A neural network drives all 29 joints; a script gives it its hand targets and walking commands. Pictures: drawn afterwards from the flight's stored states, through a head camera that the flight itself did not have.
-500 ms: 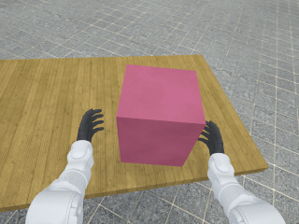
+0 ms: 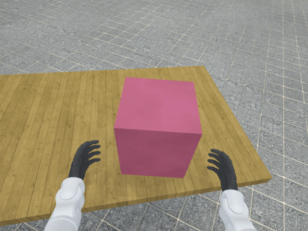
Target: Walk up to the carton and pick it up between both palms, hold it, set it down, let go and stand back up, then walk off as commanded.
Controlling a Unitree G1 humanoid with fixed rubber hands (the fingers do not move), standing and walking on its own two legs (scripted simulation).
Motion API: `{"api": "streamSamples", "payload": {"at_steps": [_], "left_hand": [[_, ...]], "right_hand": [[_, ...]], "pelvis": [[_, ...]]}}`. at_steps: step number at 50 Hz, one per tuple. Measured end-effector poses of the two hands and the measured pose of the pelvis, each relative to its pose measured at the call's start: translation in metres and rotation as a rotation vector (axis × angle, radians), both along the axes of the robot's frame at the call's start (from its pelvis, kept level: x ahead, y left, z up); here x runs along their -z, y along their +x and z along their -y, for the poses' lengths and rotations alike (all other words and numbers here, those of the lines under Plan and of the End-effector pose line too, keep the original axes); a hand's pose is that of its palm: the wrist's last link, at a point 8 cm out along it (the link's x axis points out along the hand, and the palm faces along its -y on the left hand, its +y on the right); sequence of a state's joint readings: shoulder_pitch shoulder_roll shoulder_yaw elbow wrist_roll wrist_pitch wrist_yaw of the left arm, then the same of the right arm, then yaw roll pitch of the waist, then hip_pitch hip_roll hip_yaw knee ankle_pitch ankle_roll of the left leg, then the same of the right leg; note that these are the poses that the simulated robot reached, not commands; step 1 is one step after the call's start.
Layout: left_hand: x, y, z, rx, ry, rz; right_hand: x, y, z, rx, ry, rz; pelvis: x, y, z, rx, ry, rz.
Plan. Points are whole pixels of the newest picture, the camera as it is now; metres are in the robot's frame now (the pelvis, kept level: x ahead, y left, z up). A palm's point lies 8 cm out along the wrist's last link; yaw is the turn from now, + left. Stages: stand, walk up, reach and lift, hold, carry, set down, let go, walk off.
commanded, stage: set down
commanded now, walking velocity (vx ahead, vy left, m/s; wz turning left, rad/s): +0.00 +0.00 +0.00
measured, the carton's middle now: (156, 129) +0.44 -0.01 +0.00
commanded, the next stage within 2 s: none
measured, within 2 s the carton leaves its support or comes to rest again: neither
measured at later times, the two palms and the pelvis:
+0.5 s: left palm (68, 198) +0.24 +0.22 -0.01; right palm (241, 212) +0.19 -0.20 -0.01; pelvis +0.01 -0.01 +0.01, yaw +1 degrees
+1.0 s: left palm (67, 209) +0.21 +0.22 -0.02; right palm (246, 216) +0.18 -0.21 -0.01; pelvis +0.02 -0.02 +0.01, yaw +1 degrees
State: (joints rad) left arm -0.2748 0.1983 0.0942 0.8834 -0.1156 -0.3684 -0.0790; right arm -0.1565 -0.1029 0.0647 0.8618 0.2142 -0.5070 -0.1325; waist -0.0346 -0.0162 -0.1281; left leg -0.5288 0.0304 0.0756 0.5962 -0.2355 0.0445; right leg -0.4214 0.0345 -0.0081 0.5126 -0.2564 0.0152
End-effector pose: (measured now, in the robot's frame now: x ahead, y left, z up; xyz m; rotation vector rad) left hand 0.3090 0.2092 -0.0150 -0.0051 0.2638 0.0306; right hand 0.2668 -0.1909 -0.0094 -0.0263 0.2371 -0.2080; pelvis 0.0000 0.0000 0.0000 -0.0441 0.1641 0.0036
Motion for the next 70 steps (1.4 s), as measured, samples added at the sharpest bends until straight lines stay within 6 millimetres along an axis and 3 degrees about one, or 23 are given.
{"api": "streamSamples", "payload": {"at_steps": [19, 27, 35, 61, 70], "left_hand": [[0.001, -0.059, -0.004, -0.012, -0.002, -0.042], [-0.006, -0.076, -0.010, -0.024, 0.005, -0.028], [0.004, -0.096, -0.013, -0.039, 0.001, -0.105], [0.019, -0.098, -0.002, -0.025, 0.064, -0.254], [0.027, -0.100, -0.001, -0.020, 0.079, -0.315]], "right_hand": [[0.002, -0.064, 0.009, 0.033, 0.041, -0.020], [-0.005, -0.079, 0.010, 0.039, 0.057, -0.002], [0.001, -0.094, 0.011, 0.045, 0.070, -0.062], [0.009, -0.074, 0.026, 0.008, 0.077, -0.132], [0.023, -0.079, 0.029, 0.002, 0.067, -0.206]], "pelvis": [[-0.008, 0.008, 0.012, -0.007, 0.019, 0.119], [-0.009, 0.008, 0.013, -0.008, 0.023, 0.146], [-0.010, 0.008, 0.013, -0.011, 0.028, 0.167], [-0.014, 0.030, 0.026, -0.008, 0.045, 0.142], [-0.014, 0.035, 0.028, -0.008, 0.048, 0.138]]}}
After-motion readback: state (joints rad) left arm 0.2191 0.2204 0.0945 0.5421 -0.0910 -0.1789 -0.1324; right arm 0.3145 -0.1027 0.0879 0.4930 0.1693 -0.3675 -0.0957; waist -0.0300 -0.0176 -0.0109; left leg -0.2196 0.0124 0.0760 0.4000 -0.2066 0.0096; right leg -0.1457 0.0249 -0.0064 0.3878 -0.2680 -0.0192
